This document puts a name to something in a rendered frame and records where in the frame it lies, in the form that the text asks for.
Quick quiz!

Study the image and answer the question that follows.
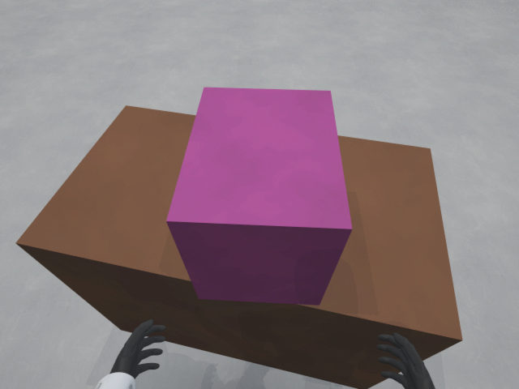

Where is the pedestal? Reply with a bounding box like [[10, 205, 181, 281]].
[[16, 105, 463, 389]]

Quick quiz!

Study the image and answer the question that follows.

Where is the right robot hand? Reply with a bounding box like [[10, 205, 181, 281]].
[[376, 332, 435, 389]]

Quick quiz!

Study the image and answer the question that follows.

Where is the left robot hand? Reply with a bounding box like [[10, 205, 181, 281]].
[[110, 319, 166, 378]]

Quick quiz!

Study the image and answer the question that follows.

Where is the robot left forearm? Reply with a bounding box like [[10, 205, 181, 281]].
[[95, 372, 135, 389]]

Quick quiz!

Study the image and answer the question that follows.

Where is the carton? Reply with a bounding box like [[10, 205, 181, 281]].
[[166, 88, 352, 306]]

